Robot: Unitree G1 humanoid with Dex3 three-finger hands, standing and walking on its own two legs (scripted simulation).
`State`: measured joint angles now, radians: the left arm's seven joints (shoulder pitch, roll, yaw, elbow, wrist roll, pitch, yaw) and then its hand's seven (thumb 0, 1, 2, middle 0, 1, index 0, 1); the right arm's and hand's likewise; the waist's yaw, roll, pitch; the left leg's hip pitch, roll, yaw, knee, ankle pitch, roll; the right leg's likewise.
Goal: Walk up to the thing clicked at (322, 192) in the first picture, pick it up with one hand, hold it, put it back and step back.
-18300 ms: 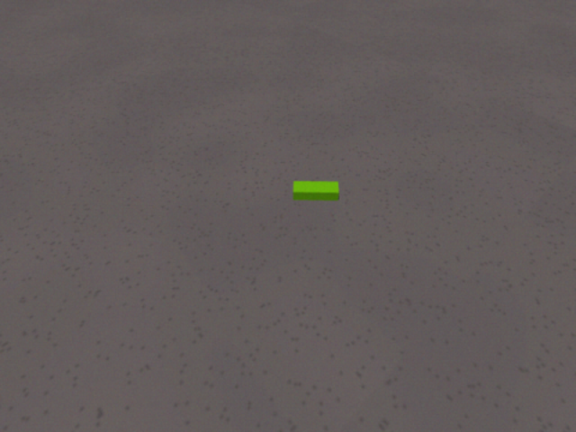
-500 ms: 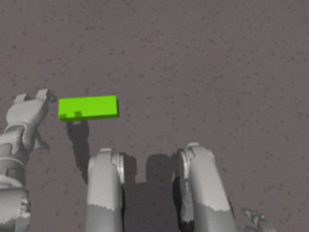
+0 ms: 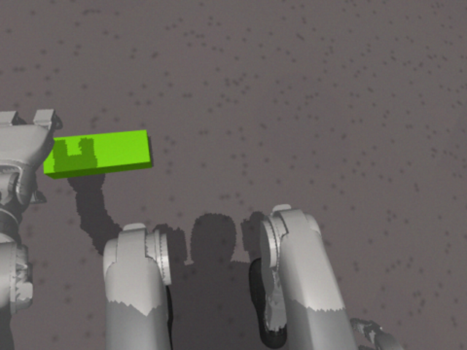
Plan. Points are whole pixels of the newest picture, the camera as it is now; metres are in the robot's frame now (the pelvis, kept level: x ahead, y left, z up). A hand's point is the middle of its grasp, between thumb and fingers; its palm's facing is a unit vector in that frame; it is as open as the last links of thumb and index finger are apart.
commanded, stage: rise first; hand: left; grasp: from above
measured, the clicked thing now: (100, 154) +0.52 +0.25 -0.33
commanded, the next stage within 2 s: none
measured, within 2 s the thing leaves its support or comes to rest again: neither
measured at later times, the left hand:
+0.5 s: hand (48, 159) +0.46 +0.31 -0.19, palm faces -0.45 -0.06 -0.89, open 14.2 cm
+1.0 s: hand (56, 158) +0.47 +0.30 -0.20, palm faces -0.45 -0.05 -0.89, open 14.3 cm
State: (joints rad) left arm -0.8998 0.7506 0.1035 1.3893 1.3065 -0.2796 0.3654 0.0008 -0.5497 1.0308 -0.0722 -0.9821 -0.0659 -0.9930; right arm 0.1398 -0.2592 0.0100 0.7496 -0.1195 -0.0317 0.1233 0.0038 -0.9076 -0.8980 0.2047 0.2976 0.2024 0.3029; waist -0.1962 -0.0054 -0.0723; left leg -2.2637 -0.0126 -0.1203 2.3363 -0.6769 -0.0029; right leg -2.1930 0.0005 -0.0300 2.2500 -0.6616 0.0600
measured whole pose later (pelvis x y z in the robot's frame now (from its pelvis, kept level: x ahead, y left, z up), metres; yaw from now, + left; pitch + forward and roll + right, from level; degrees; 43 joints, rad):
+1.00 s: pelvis +0.01 +0.00 -0.03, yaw -2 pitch +34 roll -9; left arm -0.97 0.82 0.13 1.50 1.31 -0.26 0.43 0.00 -0.57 1.05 -0.08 -1.01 -0.06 -1.03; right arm 0.14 -0.28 0.08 0.74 -0.16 -0.04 0.15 0.00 -0.91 -0.90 0.20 0.30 0.20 0.30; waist -0.26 -0.02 -0.02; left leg -2.33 -0.01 -0.16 2.43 -0.70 -0.01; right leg -2.25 0.02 -0.06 2.32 -0.67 0.06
